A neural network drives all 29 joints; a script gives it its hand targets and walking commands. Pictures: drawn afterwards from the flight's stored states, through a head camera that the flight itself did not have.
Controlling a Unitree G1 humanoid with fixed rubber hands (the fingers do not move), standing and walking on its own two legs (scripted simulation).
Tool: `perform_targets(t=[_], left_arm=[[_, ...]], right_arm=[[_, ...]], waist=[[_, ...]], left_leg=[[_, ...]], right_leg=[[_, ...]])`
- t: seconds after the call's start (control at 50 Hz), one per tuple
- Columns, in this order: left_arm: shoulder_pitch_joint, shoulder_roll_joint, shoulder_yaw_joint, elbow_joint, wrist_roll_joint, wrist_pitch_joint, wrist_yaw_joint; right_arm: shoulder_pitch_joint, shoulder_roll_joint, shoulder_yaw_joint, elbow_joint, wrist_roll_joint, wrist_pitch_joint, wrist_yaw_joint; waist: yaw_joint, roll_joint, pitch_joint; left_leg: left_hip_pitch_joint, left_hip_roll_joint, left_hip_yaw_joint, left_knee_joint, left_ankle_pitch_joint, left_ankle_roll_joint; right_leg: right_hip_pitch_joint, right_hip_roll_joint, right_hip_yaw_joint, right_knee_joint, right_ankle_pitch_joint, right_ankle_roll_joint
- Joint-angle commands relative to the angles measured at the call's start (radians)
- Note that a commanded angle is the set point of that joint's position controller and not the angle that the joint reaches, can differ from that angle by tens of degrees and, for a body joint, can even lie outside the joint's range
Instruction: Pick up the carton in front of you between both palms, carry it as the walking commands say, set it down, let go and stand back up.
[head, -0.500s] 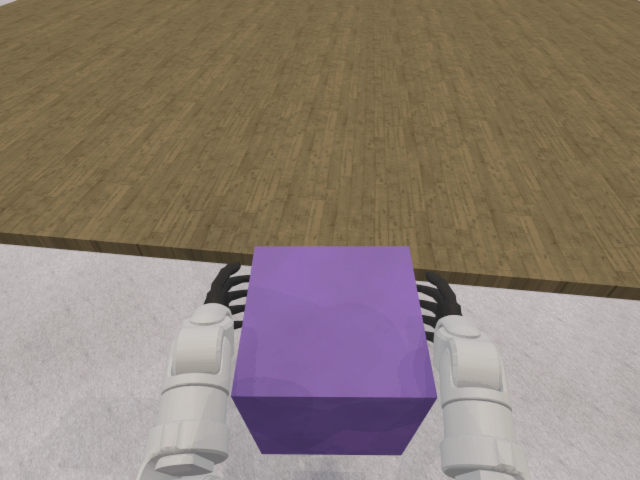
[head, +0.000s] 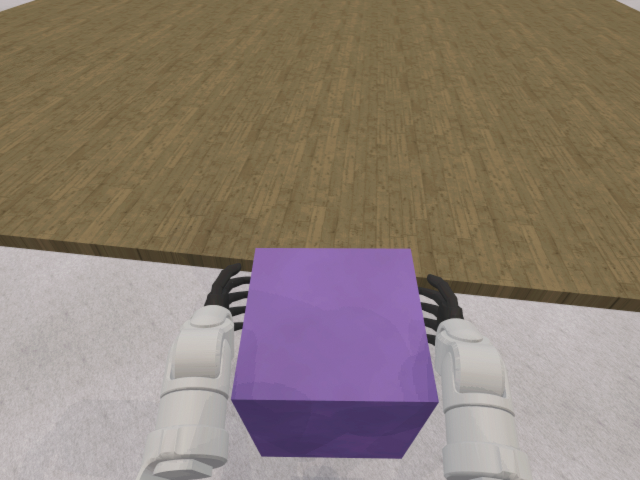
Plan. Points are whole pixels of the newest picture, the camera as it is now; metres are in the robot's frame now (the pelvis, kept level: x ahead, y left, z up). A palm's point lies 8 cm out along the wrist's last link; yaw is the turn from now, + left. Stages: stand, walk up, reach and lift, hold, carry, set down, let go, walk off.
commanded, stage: carry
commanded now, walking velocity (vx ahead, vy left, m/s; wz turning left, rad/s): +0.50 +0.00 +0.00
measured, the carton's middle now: (332, 358) +0.28 +0.00 -0.02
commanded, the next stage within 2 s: none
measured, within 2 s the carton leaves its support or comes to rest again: neither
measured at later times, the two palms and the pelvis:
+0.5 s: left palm (238, 238) +0.42 +0.14 +0.08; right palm (435, 242) +0.43 -0.16 +0.08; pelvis +0.19 -0.01 -0.01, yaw +2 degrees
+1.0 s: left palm (237, 119) +0.76 +0.20 +0.11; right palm (380, 125) +0.74 -0.10 +0.11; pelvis +0.50 +0.06 +0.00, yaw -1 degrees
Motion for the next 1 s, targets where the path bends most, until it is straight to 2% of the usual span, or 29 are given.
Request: perform_targets(t=[0.0,0.02,0.06,0.08,0.1,0.12,0.14,0.18,0.24,0.3,0.34,0.36,0.38,0.4,0.42,0.44,0.48,0.52,0.58,0.64,0.72,0.78,0.8,0.82,0.84,0.86,0.9,0.94,0.98], left_arm=[[-0.466,-0.9,-0.584,-0.089,-0.286,-0.007,-0.205],[-0.445,-0.9,-0.612,-0.119,-0.293,0.007,-0.195],[-0.432,-0.903,-0.656,-0.192,-0.311,0.04,-0.175],[-0.44,-0.9,-0.686,-0.249,-0.332,0.061,-0.166],[-0.453,-0.904,-0.721,-0.296,-0.357,0.084,-0.158],[-0.442,-0.884,-0.75,-0.329,-0.379,0.106,-0.15],[-0.452,-0.881,-0.778,-0.379,-0.402,0.126,-0.141],[-0.401,-0.875,-0.805,-0.433,-0.428,0.165,-0.117],[-0.275,-0.842,-0.809,-0.52,-0.435,0.229,-0.057],[-0.147,-0.783,-0.773,-0.6,-0.417,0.296,0.01],[-0.069,-0.75,-0.73,-0.647,-0.407,0.334,0.05],[-0.048,-0.737,-0.71,-0.676,-0.402,0.35,0.068],[0.003,-0.716,-0.684,-0.684,-0.388,0.364,0.087],[0.026,-0.696,-0.667,-0.701,-0.382,0.371,0.107],[-0.015,-0.699,-0.658,-0.739,-0.383,0.375,0.124],[-0.022,-0.7,-0.644,-0.736,-0.391,0.382,0.139],[-0.072,-0.714,-0.657,-0.784,-0.413,0.378,0.161],[-0.075,-0.697,-0.67,-0.782,-0.432,0.367,0.174],[-0.03,-0.641,-0.673,-0.769,-0.449,0.35,0.185],[0.013,-0.608,-0.674,-0.766,-0.452,0.337,0.189],[0.036,-0.593,-0.695,-0.813,-0.455,0.332,0.179],[0.033,-0.562,-0.72,-0.89,-0.464,0.339,0.171],[0.034,-0.537,-0.721,-0.911,-0.466,0.345,0.173],[0.044,-0.515,-0.721,-0.946,-0.472,0.355,0.175],[0.022,-0.506,-0.735,-0.969,-0.484,0.363,0.173],[-0.02,-0.505,-0.739,-0.963,-0.49,0.366,0.171],[-0.077,-0.531,-0.723,-0.941,-0.483,0.367,0.168],[-0.114,-0.521,-0.692,-0.896,-0.462,0.365,0.178],[-0.16,-0.468,-0.644,-0.831,-0.426,0.37,0.203]], right_arm=[[-0.553,0.903,0.607,-0.117,0.308,-0.019,0.213],[-0.547,0.906,0.633,-0.144,0.33,-0.008,0.209],[-0.543,0.922,0.688,-0.207,0.373,0.024,0.2],[-0.527,0.918,0.709,-0.25,0.384,0.04,0.189],[-0.488,0.901,0.712,-0.274,0.384,0.061,0.174],[-0.441,0.89,0.714,-0.294,0.373,0.086,0.156],[-0.426,0.876,0.712,-0.34,0.368,0.106,0.138],[-0.39,0.861,0.733,-0.423,0.382,0.147,0.104],[-0.286,0.815,0.751,-0.547,0.395,0.21,0.05],[-0.174,0.752,0.743,-0.64,0.405,0.281,-0.003],[-0.137,0.718,0.738,-0.698,0.423,0.322,-0.036],[-0.114,0.702,0.733,-0.718,0.433,0.338,-0.052],[-0.118,0.684,0.724,-0.746,0.444,0.354,-0.067],[-0.125,0.67,0.728,-0.792,0.453,0.372,-0.08],[-0.166,0.676,0.742,-0.821,0.475,0.381,-0.09],[-0.18,0.669,0.725,-0.825,0.483,0.384,-0.103],[-0.141,0.696,0.695,-0.796,0.469,0.373,-0.13],[-0.08,0.686,0.646,-0.752,0.423,0.356,-0.161],[0.005,0.645,0.596,-0.702,0.37,0.332,-0.202],[0.038,0.618,0.593,-0.705,0.36,0.32,-0.219],[0.025,0.602,0.645,-0.784,0.393,0.315,-0.203],[0.032,0.572,0.671,-0.851,0.427,0.322,-0.186],[0.039,0.56,0.673,-0.866,0.436,0.328,-0.183],[0.035,0.533,0.674,-0.892,0.443,0.333,-0.183],[0.036,0.534,0.685,-0.891,0.451,0.336,-0.183],[-0.011,0.536,0.689,-0.922,0.466,0.341,-0.177],[-0.096,0.54,0.7,-0.934,0.474,0.34,-0.168],[-0.172,0.517,0.708,-0.921,0.487,0.342,-0.165],[-0.231,0.454,0.676,-0.868,0.485,0.35,-0.175]], waist=[[0.016,-0.149,-0.124],[0.013,-0.145,-0.156],[0.012,-0.087,-0.204],[0.008,0.001,-0.205],[-0.008,0.202,-0.186],[-0.015,0.248,-0.117],[-0.018,0.192,-0.096],[-0.02,0.114,-0.153],[-0.019,0.154,-0.213],[-0.022,0.175,-0.205],[-0.002,0.121,-0.223],[0.003,0.081,-0.261],[0.03,-0.045,-0.287],[0.034,-0.284,-0.284],[0.038,-0.219,-0.249],[0.036,-0.137,-0.224],[0.027,-0.024,-0.203],[0.026,-0.049,-0.18],[0.026,-0.084,-0.131],[0.03,-0.123,-0.092],[0.029,-0.166,-0.05],[0.003,-0.129,-0.134],[-0.012,-0.072,-0.216],[-0.017,0.166,-0.311],[-0.01,0.335,-0.333],[-0.013,0.226,-0.308],[-0.013,0.055,-0.287],[-0.001,0.06,-0.265],[0.002,0.101,-0.233]], left_leg=[[-0.172,-0.003,0.112,0.103,-0.071,-0.006],[-0.138,0.002,0.132,0.073,-0.04,-0.002],[0.032,0.003,0.144,-0.099,-0.031,0.013],[0.086,0.088,0.006,-0.18,-0.135,0.039],[0.149,0.253,-0.264,-0.287,-0.294,0.107],[0.209,0.367,-0.44,-0.344,-0.269,0.177],[0.218,0.384,-0.45,-0.338,-0.155,0.22],[0.276,0.35,-0.323,-0.32,0.027,0.211],[0.267,0.259,-0.117,-0.274,0.25,0.156],[0.18,0.24,-0.027,-0.23,0.277,0.138],[0.003,0.206,0.063,-0.108,0.267,0.1],[-0.136,0.187,0.104,0.004,0.28,0.071],[-0.31,0.139,0.161,0.228,0.148,0.032],[-0.591,0.035,0.217,0.474,-0.109,-0.005],[-0.674,0.065,0.111,0.622,-0.147,0.022],[-0.687,0.117,0.081,0.69,-0.124,0.035],[-0.633,0.174,0.068,0.641,-0.01,0.03],[-0.556,0.152,0.114,0.508,0.075,0.009],[-0.522,0.132,0.166,0.306,0.156,-0.008],[-0.461,0.096,0.222,0.146,0.241,-0.007],[-0.374,0.083,0.269,0.05,0.299,0.023],[-0.063,-0.005,0.378,-0.004,0.213,0.04],[0.157,0.036,0.309,0.003,0.16,0.045],[0.364,0.303,-0.148,-0.122,-0.098,0.155],[0.442,0.439,-0.482,-0.283,-0.052,0.242],[0.395,0.448,-0.42,-0.27,0.086,0.243],[0.241,0.388,-0.23,-0.241,0.178,0.196],[0.114,0.335,-0.077,-0.281,0.069,0.139],[0.071,0.308,-0.002,-0.317,0.029,0.143]], right_leg=[[-0.047,-0.231,0.238,-0.219,-0.418,-0.091],[-0.068,-0.244,0.234,-0.219,-0.366,-0.106],[-0.171,-0.187,0.112,-0.123,-0.332,-0.086],[-0.25,-0.124,0.017,0.007,-0.315,-0.053],[-0.393,-0.044,-0.105,0.249,-0.244,-0.005],[-0.57,-0.033,-0.141,0.333,-0.23,0.003],[-0.614,-0.076,-0.105,0.366,-0.228,-0.001],[-0.615,-0.086,-0.111,0.328,-0.187,-0.001],[-0.491,-0.036,-0.188,0.207,-0.057,0.007],[-0.357,-0.009,-0.244,0.081,0.012,0.008],[-0.061,0.014,-0.295,-0.044,0.106,0.002],[0.149,-0.019,-0.268,-0.04,0.087,-0.013],[0.309,-0.192,-0.048,-0.105,-0.075,-0.053],[0.418,-0.455,0.418,-0.237,-0.272,-0.176],[0.372,-0.516,0.522,-0.253,-0.223,-0.253],[0.294,-0.492,0.45,-0.246,-0.16,-0.25],[0.174,-0.424,0.272,-0.287,-0.154,-0.188],[0.103,-0.358,0.107,-0.32,-0.079,-0.149],[0.088,-0.31,-0.023,-0.337,0.018,-0.134],[0.089,-0.269,-0.123,-0.312,0.178,-0.114],[0.124,-0.274,-0.174,-0.275,0.289,-0.09],[0.089,-0.214,-0.293,0.03,0.532,-0.047],[-0.037,-0.18,-0.297,0.239,0.462,-0.025],[-0.302,-0.105,-0.269,0.555,0.242,0.023],[-0.513,-0.004,-0.189,0.788,-0.176,0.028],[-0.575,-0.066,-0.082,0.915,-0.189,-0.005],[-0.561,-0.148,-0.036,0.896,-0.083,-0.051],[-0.495,-0.162,-0.045,0.778,0.007,-0.059],[-0.504,-0.153,-0.082,0.684,0.053,-0.049]])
